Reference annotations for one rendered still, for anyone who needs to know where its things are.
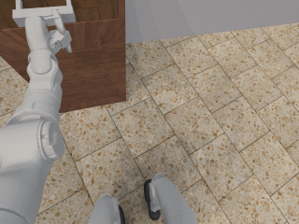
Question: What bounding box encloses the drawer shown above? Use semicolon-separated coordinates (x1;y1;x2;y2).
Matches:
0;0;118;30

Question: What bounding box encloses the robot right foot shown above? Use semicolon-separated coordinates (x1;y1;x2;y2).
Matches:
144;179;161;221

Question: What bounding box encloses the robot left forearm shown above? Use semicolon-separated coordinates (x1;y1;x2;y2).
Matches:
3;49;63;127

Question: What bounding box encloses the robot left shin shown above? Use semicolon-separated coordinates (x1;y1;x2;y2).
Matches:
100;193;121;224

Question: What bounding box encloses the robot left upper arm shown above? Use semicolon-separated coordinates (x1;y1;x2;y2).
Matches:
0;119;65;224

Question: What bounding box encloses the cabinet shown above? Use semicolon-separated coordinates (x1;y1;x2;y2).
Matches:
0;0;126;114

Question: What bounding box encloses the handle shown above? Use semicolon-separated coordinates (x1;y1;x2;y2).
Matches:
12;0;76;27

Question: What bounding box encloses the robot left hand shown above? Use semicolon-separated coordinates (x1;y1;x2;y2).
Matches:
24;7;72;55

